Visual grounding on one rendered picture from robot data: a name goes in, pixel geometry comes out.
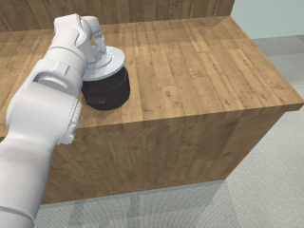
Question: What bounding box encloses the knob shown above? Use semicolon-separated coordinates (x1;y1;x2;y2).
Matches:
92;46;103;59

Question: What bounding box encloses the left robot hand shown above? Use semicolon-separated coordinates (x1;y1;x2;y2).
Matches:
83;16;106;65

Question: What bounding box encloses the table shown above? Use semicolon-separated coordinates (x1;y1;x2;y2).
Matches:
0;0;304;205

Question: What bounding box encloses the pot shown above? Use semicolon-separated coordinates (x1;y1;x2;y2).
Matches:
81;66;130;111

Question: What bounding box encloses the left robot forearm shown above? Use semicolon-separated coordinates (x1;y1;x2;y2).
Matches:
6;13;95;130

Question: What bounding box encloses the robot left upper arm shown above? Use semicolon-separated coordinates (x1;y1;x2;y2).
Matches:
0;81;83;228

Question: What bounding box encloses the lid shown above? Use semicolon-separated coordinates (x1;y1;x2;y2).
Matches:
82;46;125;82

